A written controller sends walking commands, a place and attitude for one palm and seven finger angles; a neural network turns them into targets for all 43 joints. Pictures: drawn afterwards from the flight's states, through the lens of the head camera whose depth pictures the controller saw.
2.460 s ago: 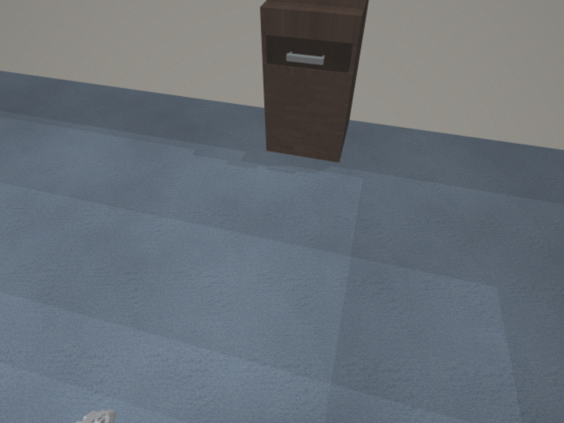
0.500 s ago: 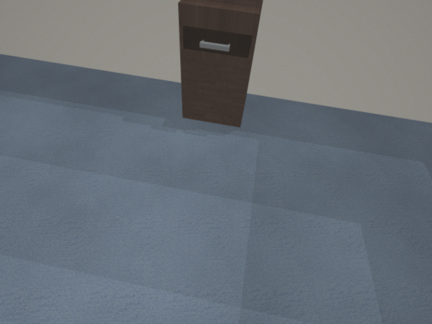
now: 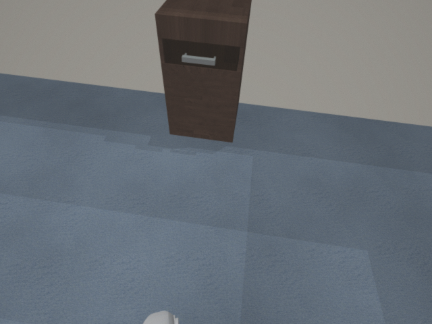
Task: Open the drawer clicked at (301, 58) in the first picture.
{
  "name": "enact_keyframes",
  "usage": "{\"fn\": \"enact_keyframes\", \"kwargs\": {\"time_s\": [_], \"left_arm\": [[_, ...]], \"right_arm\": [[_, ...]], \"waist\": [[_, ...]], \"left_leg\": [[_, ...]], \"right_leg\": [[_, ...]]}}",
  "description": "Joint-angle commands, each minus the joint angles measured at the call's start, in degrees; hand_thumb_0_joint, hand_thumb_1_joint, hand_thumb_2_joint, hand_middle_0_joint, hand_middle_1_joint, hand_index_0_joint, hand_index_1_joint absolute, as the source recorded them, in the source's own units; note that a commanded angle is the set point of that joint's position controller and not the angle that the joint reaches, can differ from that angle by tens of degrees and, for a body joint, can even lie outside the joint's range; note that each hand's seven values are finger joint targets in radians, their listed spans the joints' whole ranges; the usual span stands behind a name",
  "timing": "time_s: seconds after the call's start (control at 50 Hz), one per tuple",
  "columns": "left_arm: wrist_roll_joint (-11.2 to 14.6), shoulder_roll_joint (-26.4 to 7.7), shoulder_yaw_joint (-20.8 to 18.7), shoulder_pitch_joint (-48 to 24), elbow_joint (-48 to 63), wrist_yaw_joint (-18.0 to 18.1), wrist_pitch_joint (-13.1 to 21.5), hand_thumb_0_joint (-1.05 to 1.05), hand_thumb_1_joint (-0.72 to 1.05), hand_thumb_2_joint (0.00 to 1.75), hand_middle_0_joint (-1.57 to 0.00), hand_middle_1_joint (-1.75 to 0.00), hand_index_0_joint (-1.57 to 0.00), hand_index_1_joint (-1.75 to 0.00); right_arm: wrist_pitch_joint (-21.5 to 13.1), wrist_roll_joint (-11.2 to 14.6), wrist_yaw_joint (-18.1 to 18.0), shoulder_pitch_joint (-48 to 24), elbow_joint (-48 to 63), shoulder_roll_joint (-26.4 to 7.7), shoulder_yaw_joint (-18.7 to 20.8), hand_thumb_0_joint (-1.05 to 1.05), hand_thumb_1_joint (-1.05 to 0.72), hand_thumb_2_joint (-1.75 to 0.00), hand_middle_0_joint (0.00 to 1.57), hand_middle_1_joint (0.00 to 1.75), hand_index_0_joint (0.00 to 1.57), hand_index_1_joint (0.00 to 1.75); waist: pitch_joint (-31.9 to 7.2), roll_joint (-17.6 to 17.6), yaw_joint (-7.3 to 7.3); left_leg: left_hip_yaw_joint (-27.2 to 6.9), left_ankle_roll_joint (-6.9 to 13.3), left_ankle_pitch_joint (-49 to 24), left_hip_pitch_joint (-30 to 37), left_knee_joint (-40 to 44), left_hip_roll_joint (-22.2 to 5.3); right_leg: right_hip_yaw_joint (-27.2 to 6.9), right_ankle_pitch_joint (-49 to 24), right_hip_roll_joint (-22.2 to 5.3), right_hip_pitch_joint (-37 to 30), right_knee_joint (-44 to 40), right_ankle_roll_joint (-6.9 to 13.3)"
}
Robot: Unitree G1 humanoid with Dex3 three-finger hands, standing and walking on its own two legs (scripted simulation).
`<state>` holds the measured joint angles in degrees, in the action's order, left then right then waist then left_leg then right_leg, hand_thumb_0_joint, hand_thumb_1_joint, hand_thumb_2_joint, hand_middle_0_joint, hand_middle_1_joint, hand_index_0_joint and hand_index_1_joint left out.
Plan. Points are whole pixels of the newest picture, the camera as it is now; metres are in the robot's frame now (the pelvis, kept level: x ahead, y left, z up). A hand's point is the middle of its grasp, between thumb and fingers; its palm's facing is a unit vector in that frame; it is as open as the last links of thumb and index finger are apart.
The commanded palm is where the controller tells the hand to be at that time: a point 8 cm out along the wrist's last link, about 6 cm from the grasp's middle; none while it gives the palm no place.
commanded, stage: walk to a spot facing it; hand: left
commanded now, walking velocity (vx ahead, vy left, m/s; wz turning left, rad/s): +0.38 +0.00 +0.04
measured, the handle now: (199, 58) +1.34 +0.10 -0.17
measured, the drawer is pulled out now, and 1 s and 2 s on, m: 0.00 0.00 0.00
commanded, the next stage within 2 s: take the last steps up to it in 0.80 s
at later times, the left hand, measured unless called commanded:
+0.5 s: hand (118, 274) +0.26 +0.23 -0.16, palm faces -0.02 -0.99 -0.13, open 7.4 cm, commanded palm none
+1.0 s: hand (157, 194) +0.49 +0.17 -0.16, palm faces -0.04 -0.98 -0.21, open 7.2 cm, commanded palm none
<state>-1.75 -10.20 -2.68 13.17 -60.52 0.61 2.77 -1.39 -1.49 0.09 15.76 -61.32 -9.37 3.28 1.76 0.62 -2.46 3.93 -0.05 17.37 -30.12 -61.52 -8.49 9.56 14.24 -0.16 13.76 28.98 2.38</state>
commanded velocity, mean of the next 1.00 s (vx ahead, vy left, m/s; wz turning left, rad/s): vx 0.33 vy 0.00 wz -0.05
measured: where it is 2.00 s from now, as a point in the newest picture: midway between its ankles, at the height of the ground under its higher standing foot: (219, 219)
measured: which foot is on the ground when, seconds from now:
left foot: up 0.00-0.14, down 0.16-0.70, up 0.72-1.00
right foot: down 0.00-0.18, up 0.20-0.68, down 0.70-1.00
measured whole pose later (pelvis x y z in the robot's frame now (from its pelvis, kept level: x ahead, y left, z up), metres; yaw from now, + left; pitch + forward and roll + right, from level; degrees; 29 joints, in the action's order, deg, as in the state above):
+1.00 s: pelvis +0.43 -0.01 +0.01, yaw -4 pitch -2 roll -1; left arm -1.5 -9.5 -2.5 14.4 -61.6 0.6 3.5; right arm -0.7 -1.5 -0.2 13.7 -60.9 -10.0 3.7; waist 1.2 2.0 -1.5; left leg 5.0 -1.9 13.2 -31.0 -51.8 -8.7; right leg 11.3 14.2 -1.0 8.9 24.9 2.3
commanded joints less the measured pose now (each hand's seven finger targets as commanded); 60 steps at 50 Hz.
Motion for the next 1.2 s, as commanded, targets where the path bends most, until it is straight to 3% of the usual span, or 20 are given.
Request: {"fn": "enact_keyframes", "kwargs": {"time_s": [0.0,0.06,0.12,0.16,0.18,0.22,0.3,0.58,0.64,0.66,0.68,0.7,0.76,0.84,1.0,1.08,1.1,1.12,1.14,1.18], "left_arm": [[0.1,-7.7,-1.4,3.4,1.9,-0.3,1.5,0.0,0.9,0.9,-0.2,-0.3,-0.2,-0.3],[0.0,-8.6,-1.6,5.6,1.3,-0.5,1.3,0.0,0.9,0.9,-0.2,-0.3,-0.2,-0.3],[0.3,-7.5,-1.7,6.2,1.2,-0.6,0.7,0.0,0.9,0.9,-0.2,-0.3,-0.2,-0.3],[0.9,-2.3,-0.8,5.9,4.3,-1.3,0.9,0.0,0.9,0.9,-0.2,-0.3,-0.2,-0.3],[0.3,-4.6,-1.0,2.8,4.8,-0.8,0.7,0.0,0.9,0.9,-0.2,-0.3,-0.2,-0.3],[0.2,-4.4,-1.3,1.8,3.6,-1.6,0.8,0.0,0.9,0.9,-0.2,-0.3,-0.2,-0.3],[-0.4,-1.2,-1.3,5.6,1.5,-1.8,-1.1,0.0,0.9,0.9,-0.2,-0.3,-0.2,-0.3],[0.2,-0.9,-0.8,-11.1,5.9,-2.4,-1.2,0.0,0.9,0.9,-0.2,-0.3,-0.2,-0.3],[-0.1,-3.1,-1.6,1.5,2.2,-2.0,-0.2,0.0,0.9,0.9,-0.2,-0.3,-0.2,-0.3],[-0.4,-5.9,-2.5,10.8,-0.6,-1.7,0.6,0.0,0.9,0.9,-0.2,-0.3,-0.2,-0.3],[-0.5,-12.5,-4.1,17.9,-2.3,-0.8,1.2,0.0,0.9,0.9,-0.2,-0.3,-0.2,-0.3],[0.9,-15.9,-4.3,20.4,-3.0,-0.6,1.0,0.0,0.9,0.9,-0.2,-0.3,-0.2,-0.3],[1.0,-7.9,-2.2,5.8,0.7,0.0,0.8,0.0,0.9,0.9,-0.2,-0.3,-0.2,-0.3],[0.1,-3.3,-1.2,1.8,1.6,0.6,1.8,0.0,0.9,0.9,-0.2,-0.3,-0.2,-0.3],[0.3,-6.7,-1.0,5.7,-0.1,0.1,1.5,0.0,0.9,0.9,-0.2,-0.3,-0.2,-0.3],[0.6,-6.8,-1.4,6.3,-0.5,-0.2,0.4,0.0,0.9,0.9,-0.2,-0.3,-0.2,-0.3],[0.8,-4.8,-1.0,7.3,-0.1,-0.5,0.1,0.0,0.9,0.9,-0.2,-0.3,-0.2,-0.3],[1.1,-1.7,-0.6,7.2,1.5,-1.0,0.1,0.0,0.9,0.9,-0.2,-0.3,-0.2,-0.3],[0.5,-3.0,-0.6,4.7,3.2,-0.7,0.1,0.0,0.9,0.9,-0.2,-0.3,-0.2,-0.3],[0.3,-3.0,-1.0,2.5,2.4,-1.1,-0.2,0.0,0.9,0.9,-0.2,-0.3,-0.2,-0.3]], "right_arm": [[-0.2,0.0,1.4,2.5,3.0,-0.6,0.0,0.0,-0.9,-0.9,0.2,0.3,0.2,0.3],[-1.3,0.3,1.7,-1.6,5.1,-1.6,0.3,0.0,-0.9,-0.9,0.2,0.3,0.2,0.3],[-2.3,0.1,1.1,4.8,3.4,-4.9,1.0,0.0,-0.9,-0.9,0.2,0.3,0.2,0.3],[-2.8,-0.9,0.0,18.3,0.5,-15.1,3.4,0.0,-0.9,-0.9,0.2,0.3,0.2,0.3],[-2.4,-0.5,-0.8,17.3,-0.3,-13.4,2.6,0.0,-0.9,-0.9,0.2,0.3,0.2,0.3],[-3.0,0.0,-1.0,8.3,2.6,-8.4,1.2,0.0,-0.9,-0.9,0.2,0.3,0.2,0.3],[-4.5,0.2,-1.5,6.3,1.9,-4.4,0.7,0.0,-0.9,-0.9,0.2,0.3,0.2,0.3],[-3.6,-0.3,-1.7,14.8,-4.4,-5.5,0.3,0.0,-0.9,-0.9,0.2,0.3,0.2,0.3],[-3.3,0.1,-1.7,12.8,-4.9,-6.9,0.5,0.0,-0.9,-0.9,0.2,0.3,0.2,0.3],[-3.4,0.6,-1.3,11.6,-4.4,-7.0,0.4,0.0,-0.9,-0.9,0.2,0.3,0.2,0.3],[-3.7,1.5,-0.9,13.9,-3.0,-3.4,0.0,0.0,-0.9,-0.9,0.2,0.3,0.2,0.3],[-3.6,1.6,-1.2,11.9,-1.2,-2.1,-0.3,0.0,-0.9,-0.9,0.2,0.3,0.2,0.3],[-2.0,0.6,-1.0,5.5,-0.4,-1.8,0.3,0.0,-0.9,-0.9,0.2,0.3,0.2,0.3],[0.6,0.0,-0.4,11.2,-2.1,1.2,0.2,0.0,-0.9,-0.9,0.2,0.3,0.2,0.3],[-0.6,0.2,1.1,-1.5,3.4,-0.6,-0.2,0.0,-0.9,-0.9,0.2,0.3,0.2,0.3],[-1.7,-0.1,0.8,2.9,2.3,-3.8,0.3,0.0,-0.9,-0.9,0.2,0.3,0.2,0.3],[-2.0,-0.4,0.3,8.0,1.0,-7.8,1.0,0.0,-0.9,-0.9,0.2,0.3,0.2,0.3],[-2.1,-0.9,-0.2,14.3,0.2,-14.3,2.5,0.0,-0.9,-0.9,0.2,0.3,0.2,0.3],[-1.7,-0.8,-0.6,15.5,-0.1,-14.4,2.3,0.0,-0.9,-0.9,0.2,0.3,0.2,0.3],[-1.8,-0.3,-1.3,8.2,1.8,-10.1,1.2,0.0,-0.9,-0.9,0.2,0.3,0.2,0.3]], "waist": [[4.5,-7.6,0.94],[4.8,-5.3,1.96],[2.6,1.1,-1.42],[-2.4,22.5,-5.56],[-2.2,18.4,-5.51],[2.6,4.8,-1.46],[0.4,3.7,2.01],[6.7,6.5,-0.54],[0.2,4.9,5.87],[-5.6,2.4,10.16],[-13.6,-10.6,11.55],[-14.4,-12.1,10.42],[0.7,-5.1,5.24],[1.4,-6.1,-0.55],[3.3,-8.9,2.58],[2.7,-1.6,-0.13],[0.4,7.3,-2.05],[-2.1,20.9,-3.72],[-2.4,17.8,-4.29],[1.8,10.5,-1.82]], "left_leg": [[1.9,-1.3,-4.6,5.3,13.7,-0.3],[3.3,-0.7,-4.3,9.3,20.6,1.3],[4.7,-0.3,-2.9,24.5,30.2,3.3],[-27.5,8.6,7.8,37.0,48.4,-17.8],[-31.3,9.5,10.5,34.2,51.0,-18.6],[-21.8,8.8,7.9,26.7,51.2,-16.0],[-6.0,7.1,-10.0,24.1,51.1,-10.0],[4.7,6.7,-28.3,32.4,48.2,-9.9],[7.6,4.7,-44.3,30.6,31.6,-8.2],[9.1,2.9,-39.9,22.9,19.1,-5.9],[10.5,0.5,-12.9,6.8,0.0,0.2],[4.4,-0.4,16.1,-3.7,-15.9,6.2],[-3.9,0.4,3.2,-4.1,-17.0,-1.5],[-1.9,-1.4,-1.2,2.3,-5.0,-1.7],[2.7,-1.8,-4.8,5.5,20.1,0.8],[5.3,-0.8,-5.6,21.7,31.4,3.2],[-2.9,1.4,-2.5,29.7,36.5,-2.0],[-20.3,6.7,0.5,34.0,44.9,-14.8],[-26.4,9.5,7.1,31.9,50.0,-18.5],[-20.8,9.3,11.7,23.8,51.8,-16.2]], "right_leg": [[-10.4,8.9,-14.0,8.3,-19.3,6.2],[-11.7,8.5,-14.9,5.7,-17.1,6.1],[-8.1,4.6,-11.2,8.3,-4.9,3.8],[0.2,18.6,0.5,23.6,30.7,-1.6],[-7.3,17.1,-1.6,26.4,40.8,-0.7],[-9.2,6.7,-6.6,28.3,44.4,-0.9],[-8.6,-0.5,-7.9,22.6,39.0,-3.0],[-1.8,-3.7,-4.7,19.4,8.9,-0.7],[1.3,-3.3,0.0,0.9,2.8,1.8],[-1.4,-6.7,-1.9,-13.6,1.4,3.3],[-21.5,-10.3,-17.5,-29.4,-1.5,8.4],[-37.6,-20.9,-27.2,-31.8,-8.2,13.7],[-23.8,-5.2,-22.5,-5.2,-14.7,8.5],[-9.1,-7.3,-17.1,5.8,-17.3,5.3],[-7.8,-7.7,-15.8,-0.2,-15.6,5.4],[-6.6,0.1,-12.7,4.4,-6.8,3.7],[-3.6,2.3,-8.2,9.8,4.8,1.4],[1.5,15.5,-1.9,17.5,21.7,-1.3],[-3.9,20.6,-1.5,20.9,32.5,-0.7],[-8.0,11.8,-5.6,23.6,40.7,-0.3]]}}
